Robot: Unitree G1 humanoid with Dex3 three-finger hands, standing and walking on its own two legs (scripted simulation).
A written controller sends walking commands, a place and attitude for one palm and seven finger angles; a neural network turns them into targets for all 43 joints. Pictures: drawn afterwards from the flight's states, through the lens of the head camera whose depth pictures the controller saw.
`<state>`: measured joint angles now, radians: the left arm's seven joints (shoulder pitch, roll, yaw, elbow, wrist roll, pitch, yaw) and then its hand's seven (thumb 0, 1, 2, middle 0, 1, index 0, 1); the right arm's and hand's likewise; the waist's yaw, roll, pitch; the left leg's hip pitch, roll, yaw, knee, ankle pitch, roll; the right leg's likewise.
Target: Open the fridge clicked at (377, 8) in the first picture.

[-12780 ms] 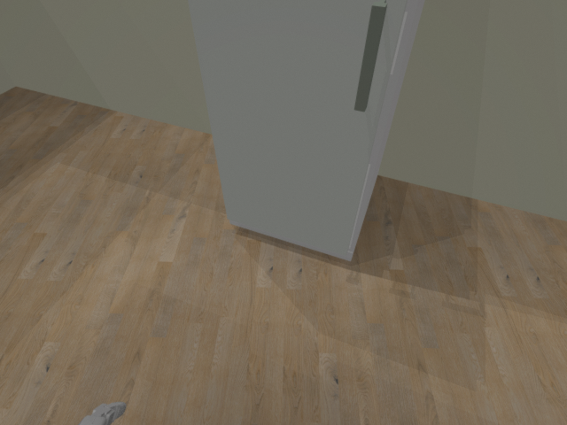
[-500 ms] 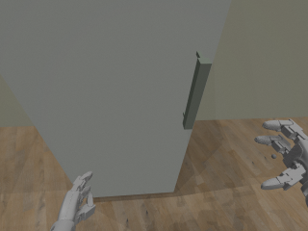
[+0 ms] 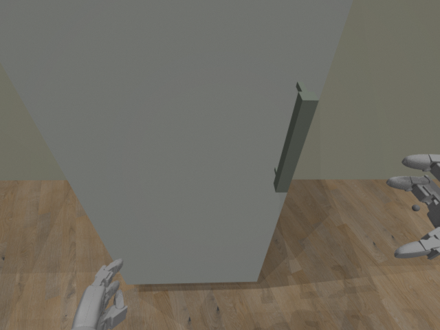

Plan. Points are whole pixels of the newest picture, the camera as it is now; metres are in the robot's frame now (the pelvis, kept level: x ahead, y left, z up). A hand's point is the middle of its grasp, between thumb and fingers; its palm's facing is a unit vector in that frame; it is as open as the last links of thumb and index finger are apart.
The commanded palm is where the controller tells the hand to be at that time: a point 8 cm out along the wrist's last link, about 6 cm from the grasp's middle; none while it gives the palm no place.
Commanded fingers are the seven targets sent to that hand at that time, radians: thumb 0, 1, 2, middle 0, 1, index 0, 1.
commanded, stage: raise the hand to about handle height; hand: right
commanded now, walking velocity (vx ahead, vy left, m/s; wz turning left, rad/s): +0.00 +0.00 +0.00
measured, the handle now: (289, 141) +0.44 -0.12 +0.13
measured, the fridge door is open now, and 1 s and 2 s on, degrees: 0 0 0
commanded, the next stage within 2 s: move the hooked fingers beside the handle in 0.18 s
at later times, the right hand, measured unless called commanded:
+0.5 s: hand (402, 205) +0.28 -0.27 +0.15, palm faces +0.03 +1.00 -0.09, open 14.0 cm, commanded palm +0.26 -0.31 +0.16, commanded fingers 0.00 0.50 -0.30 0.30 1.20 0.30 1.20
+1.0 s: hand (373, 186) +0.31 -0.23 +0.16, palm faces +0.01 +1.00 -0.05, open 14.0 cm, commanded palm +0.29 -0.28 +0.15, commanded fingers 0.00 0.50 -0.30 0.30 1.20 0.30 1.20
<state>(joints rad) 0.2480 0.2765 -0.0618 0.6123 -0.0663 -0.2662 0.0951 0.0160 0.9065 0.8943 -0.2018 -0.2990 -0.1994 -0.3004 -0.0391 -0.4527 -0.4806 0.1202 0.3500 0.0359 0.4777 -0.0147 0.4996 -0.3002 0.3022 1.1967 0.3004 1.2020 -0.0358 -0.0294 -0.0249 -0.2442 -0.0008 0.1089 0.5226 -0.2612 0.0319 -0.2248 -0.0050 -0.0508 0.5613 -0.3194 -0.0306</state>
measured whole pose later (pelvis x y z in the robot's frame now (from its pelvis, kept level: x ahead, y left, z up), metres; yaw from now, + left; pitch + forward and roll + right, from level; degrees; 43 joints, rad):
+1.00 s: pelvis +0.00 +0.00 +0.00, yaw -1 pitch -1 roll +0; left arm 0.23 0.27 -0.06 0.64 -0.08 -0.24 0.12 0.01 0.91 0.89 -0.20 -0.30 -0.20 -0.30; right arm -0.22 -0.38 -0.33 0.24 0.28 0.06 0.37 -0.01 0.50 -0.30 0.30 1.20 0.30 1.20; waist -0.03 -0.04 -0.02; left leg -0.25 0.01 0.12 0.53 -0.27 0.03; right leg -0.23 0.01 -0.04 0.54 -0.30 -0.03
